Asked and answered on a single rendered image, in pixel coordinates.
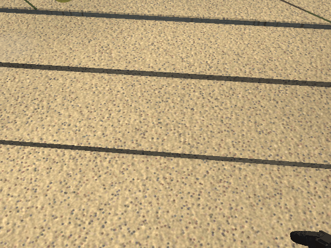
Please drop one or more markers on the robot right hand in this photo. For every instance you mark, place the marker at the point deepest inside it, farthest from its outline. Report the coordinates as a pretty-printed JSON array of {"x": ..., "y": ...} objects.
[{"x": 312, "y": 239}]

